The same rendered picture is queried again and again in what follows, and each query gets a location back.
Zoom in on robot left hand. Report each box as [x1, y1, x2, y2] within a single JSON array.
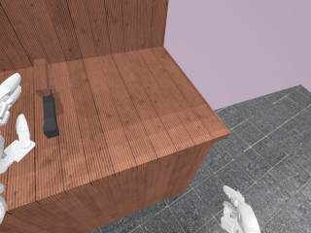
[[0, 73, 35, 175]]

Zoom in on robot right hand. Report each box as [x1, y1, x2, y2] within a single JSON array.
[[221, 185, 260, 233]]

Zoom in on counter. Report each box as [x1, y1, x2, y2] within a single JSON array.
[[0, 0, 230, 233]]

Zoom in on tap lever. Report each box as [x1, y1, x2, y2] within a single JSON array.
[[43, 90, 59, 139]]

